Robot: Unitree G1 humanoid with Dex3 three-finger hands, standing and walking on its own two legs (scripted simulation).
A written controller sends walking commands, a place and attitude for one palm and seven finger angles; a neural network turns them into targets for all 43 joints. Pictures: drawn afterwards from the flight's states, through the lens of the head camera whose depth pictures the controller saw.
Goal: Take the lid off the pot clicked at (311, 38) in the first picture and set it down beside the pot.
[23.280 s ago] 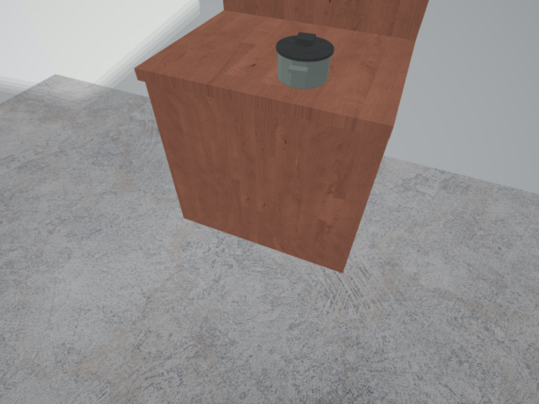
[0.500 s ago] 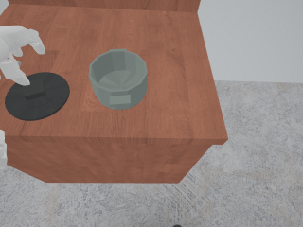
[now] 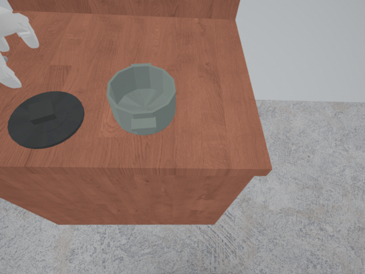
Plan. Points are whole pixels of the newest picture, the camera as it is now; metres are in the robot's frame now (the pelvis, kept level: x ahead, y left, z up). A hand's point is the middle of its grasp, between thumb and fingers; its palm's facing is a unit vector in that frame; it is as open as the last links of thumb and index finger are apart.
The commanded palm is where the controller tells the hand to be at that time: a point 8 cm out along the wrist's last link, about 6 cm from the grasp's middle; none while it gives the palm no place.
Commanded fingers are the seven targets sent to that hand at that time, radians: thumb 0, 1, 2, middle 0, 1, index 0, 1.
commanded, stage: raise the empty hand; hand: left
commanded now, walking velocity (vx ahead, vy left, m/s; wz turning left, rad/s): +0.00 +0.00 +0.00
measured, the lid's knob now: (42, 111) +0.47 +0.31 +0.05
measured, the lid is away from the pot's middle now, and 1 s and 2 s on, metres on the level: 0.23 0.23 0.23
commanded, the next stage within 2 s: draw the hand back to the body in 0.16 s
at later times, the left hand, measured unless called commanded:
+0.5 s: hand (0, 57) +0.47 +0.31 +0.20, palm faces -0.29 -0.07 -0.95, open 11.0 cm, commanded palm +0.44 +0.30 +0.26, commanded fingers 0.00 -0.00 0.63 -0.34 -0.87 -0.34 -0.87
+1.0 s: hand (16, 57) +0.41 +0.24 +0.24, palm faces +0.37 -0.87 -0.33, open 10.9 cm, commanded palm +0.35 +0.28 +0.25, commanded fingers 0.00 0.18 0.68 -0.31 -0.76 -0.31 -0.76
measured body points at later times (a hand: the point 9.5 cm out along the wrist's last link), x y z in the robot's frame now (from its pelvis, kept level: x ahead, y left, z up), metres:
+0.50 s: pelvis +0.00 +0.00 +0.00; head +0.07 +0.00 +0.45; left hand +0.48 +0.31 +0.26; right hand +0.05 -0.27 -0.13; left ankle -0.07 +0.07 -0.73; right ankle +0.00 -0.17 -0.73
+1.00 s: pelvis +0.00 -0.02 +0.01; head +0.03 -0.02 +0.46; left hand +0.39 +0.28 +0.26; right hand +0.13 -0.26 -0.10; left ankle -0.07 +0.07 -0.73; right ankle +0.00 -0.17 -0.73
